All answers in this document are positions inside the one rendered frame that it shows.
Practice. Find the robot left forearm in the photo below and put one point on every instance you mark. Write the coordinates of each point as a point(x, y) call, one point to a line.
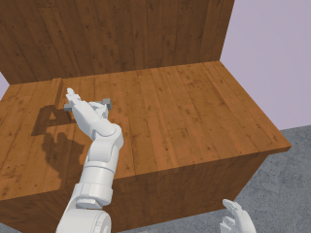
point(94, 189)

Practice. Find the robot right hand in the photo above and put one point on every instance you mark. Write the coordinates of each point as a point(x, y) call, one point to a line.
point(241, 222)

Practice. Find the robot left hand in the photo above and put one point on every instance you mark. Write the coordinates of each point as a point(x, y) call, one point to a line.
point(85, 114)

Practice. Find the robot left upper arm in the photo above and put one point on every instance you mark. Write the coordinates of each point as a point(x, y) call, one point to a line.
point(85, 221)

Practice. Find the counter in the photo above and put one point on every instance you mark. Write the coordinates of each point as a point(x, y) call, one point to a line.
point(192, 135)

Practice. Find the tap lever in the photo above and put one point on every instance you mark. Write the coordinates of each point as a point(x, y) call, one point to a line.
point(107, 101)

